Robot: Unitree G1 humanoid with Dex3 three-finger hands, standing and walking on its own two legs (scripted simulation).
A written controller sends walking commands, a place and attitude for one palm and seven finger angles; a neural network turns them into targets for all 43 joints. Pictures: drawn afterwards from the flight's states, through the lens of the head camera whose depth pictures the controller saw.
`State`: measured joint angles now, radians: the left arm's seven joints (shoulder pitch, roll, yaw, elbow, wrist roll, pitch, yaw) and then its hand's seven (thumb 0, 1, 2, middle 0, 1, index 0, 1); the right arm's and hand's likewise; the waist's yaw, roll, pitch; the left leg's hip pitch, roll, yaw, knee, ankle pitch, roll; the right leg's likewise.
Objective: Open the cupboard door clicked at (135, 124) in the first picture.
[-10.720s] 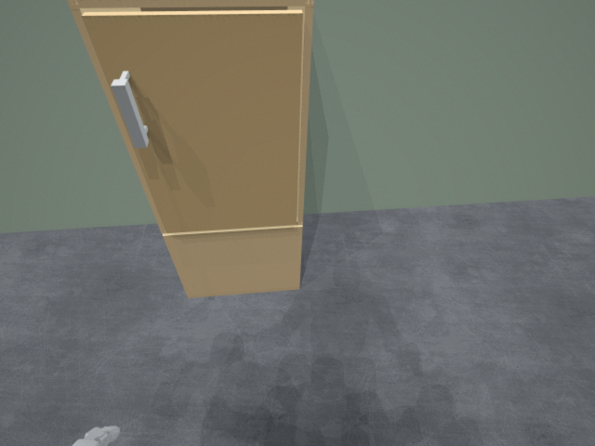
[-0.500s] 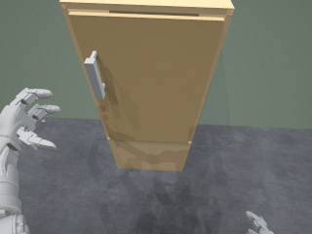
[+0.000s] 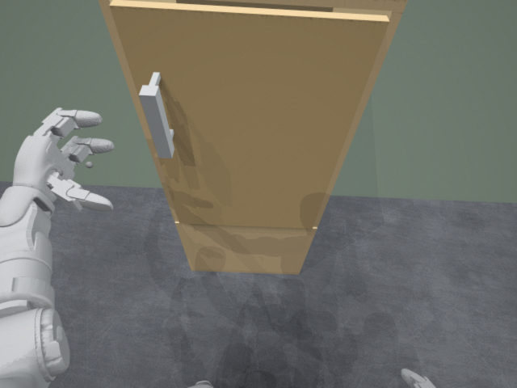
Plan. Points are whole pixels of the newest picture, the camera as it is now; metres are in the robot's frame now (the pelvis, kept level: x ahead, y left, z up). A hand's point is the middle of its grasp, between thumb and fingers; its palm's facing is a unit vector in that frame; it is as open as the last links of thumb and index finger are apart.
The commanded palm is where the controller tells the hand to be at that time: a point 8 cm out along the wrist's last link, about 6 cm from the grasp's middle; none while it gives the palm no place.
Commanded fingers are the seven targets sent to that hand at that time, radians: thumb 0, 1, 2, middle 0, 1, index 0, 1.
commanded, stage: move the hooked fingers beside the handle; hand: left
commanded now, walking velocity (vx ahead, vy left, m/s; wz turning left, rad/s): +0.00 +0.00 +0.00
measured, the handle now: (161, 116) +0.54 +0.18 +0.09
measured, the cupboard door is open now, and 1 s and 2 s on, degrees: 0 0 0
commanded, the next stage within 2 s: slide the fingers in behind the handle in 1.94 s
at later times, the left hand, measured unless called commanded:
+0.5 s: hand (110, 135) +0.47 +0.24 +0.11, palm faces -0.03 -1.00 -0.01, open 14.0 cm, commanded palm +0.46 +0.29 +0.10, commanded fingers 0.00 -0.50 0.30 -0.30 -1.20 -0.30 -1.20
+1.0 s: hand (105, 131) +0.49 +0.26 +0.10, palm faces -0.03 -1.00 +0.00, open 14.0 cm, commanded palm +0.47 +0.30 +0.10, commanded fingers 0.00 -0.50 0.30 -0.30 -1.20 -0.30 -1.20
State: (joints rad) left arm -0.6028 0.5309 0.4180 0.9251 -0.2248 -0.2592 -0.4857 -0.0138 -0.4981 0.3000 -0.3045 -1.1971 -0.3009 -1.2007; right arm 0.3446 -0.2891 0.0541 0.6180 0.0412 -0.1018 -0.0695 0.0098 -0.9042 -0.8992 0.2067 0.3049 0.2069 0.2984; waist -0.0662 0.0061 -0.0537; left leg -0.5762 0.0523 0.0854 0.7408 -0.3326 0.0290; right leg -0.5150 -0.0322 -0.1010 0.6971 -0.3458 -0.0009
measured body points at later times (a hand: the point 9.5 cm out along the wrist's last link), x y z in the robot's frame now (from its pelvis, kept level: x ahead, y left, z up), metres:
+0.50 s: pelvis +0.00 -0.01 -0.01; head +0.09 +0.01 +0.43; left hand +0.47 +0.30 +0.11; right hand +0.01 -0.29 -0.11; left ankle +0.02 +0.10 -0.71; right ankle +0.00 -0.12 -0.71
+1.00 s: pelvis +0.01 +0.00 -0.01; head +0.12 +0.02 +0.43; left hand +0.48 +0.31 +0.10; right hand +0.01 -0.28 -0.11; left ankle +0.02 +0.10 -0.71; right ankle +0.00 -0.12 -0.71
